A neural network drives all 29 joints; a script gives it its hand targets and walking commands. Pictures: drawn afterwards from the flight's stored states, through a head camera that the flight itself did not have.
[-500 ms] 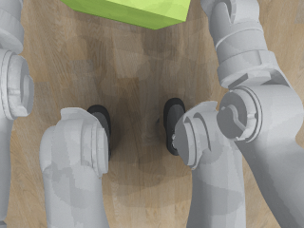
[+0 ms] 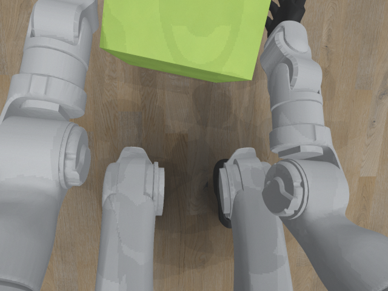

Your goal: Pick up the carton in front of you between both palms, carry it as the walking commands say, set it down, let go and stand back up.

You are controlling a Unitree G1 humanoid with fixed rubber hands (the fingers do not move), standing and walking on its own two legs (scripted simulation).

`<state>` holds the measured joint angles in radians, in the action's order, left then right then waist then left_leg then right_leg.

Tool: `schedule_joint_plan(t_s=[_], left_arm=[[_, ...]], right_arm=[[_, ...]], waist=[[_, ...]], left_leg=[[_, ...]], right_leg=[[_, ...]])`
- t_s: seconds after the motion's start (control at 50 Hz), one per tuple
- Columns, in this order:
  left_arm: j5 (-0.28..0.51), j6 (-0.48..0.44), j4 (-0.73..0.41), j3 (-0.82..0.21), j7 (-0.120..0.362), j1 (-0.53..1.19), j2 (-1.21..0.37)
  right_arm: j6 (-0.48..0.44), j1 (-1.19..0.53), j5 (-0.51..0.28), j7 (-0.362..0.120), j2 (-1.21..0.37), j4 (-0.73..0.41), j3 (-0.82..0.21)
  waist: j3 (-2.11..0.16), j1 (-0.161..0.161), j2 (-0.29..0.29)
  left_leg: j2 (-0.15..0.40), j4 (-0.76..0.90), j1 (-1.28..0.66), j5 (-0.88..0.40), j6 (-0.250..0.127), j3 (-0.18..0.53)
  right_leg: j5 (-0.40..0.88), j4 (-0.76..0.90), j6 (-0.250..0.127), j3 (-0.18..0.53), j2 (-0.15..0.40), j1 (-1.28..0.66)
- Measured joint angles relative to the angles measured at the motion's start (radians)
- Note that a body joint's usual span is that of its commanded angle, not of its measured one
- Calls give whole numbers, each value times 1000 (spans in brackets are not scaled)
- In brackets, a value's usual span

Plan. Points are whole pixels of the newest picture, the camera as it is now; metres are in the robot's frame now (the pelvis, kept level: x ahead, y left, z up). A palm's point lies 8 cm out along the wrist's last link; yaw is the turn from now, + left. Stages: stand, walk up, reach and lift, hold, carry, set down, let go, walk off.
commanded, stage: reach and lift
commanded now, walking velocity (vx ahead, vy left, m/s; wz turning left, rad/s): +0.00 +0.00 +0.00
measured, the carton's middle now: (185, 13) +0.56 +0.04 -0.20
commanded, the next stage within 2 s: none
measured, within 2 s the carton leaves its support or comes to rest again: neither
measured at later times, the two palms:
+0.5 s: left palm out of the picture +0.50 +0.18 +0.04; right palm (380, 8) +0.50 -0.11 +0.05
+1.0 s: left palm out of the picture +0.44 +0.17 +0.20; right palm out of the picture +0.45 -0.13 +0.21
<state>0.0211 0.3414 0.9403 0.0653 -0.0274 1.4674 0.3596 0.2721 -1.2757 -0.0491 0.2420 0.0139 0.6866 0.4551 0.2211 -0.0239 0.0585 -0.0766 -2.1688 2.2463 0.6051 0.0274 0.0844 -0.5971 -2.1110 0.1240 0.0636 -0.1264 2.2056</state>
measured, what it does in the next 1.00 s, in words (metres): rises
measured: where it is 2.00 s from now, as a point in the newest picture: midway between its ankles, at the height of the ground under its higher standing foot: (183, 206)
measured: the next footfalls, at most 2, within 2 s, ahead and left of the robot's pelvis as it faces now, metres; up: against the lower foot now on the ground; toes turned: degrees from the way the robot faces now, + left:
none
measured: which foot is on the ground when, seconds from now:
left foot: down 0.00-1.00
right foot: down 0.00-1.00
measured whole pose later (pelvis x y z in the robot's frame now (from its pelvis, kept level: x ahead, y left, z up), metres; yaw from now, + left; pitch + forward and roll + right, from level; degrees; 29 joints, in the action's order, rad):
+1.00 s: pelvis +0.04 -0.01 +0.24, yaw +5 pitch +33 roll -1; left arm -0.24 0.37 0.68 0.37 -0.01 0.75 -0.03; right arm 0.33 -0.69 0.20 0.09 -0.14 0.57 0.48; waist -0.22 -0.02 0.02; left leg -0.09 -1.31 1.42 0.45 0.04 0.12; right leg -0.46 -1.29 0.06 0.12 -0.10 1.40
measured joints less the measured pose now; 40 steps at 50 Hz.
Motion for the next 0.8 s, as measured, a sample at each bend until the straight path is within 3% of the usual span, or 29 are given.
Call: schedule_joint_plan(t_s=[0.18,0.26,0.56,0.8], left_arm=[[-228,31,56,234,54,-66,-121],[-283,32,38,286,63,-95,-153],[-257,96,-188,282,52,-312,-244],[-261,61,-230,294,27,-558,-341]], right_arm=[[64,72,231,-86,-90,-11,179],[81,87,280,-107,-103,-29,203],[132,243,254,-127,-122,-151,125],[90,462,244,-146,-141,-124,66]], waist=[[-210,-8,-31],[-241,-8,-37],[-345,-6,-26],[-441,-3,-38]], left_leg=[[-32,206,-71,-88,21,19],[-32,286,-108,-120,21,22],[-29,473,-273,-131,23,24],[-22,670,-560,-121,12,30]], right_leg=[[63,186,-12,5,14,-72],[96,263,-16,10,11,-106],[109,439,-27,29,13,-263],[101,633,-46,42,22,-546]])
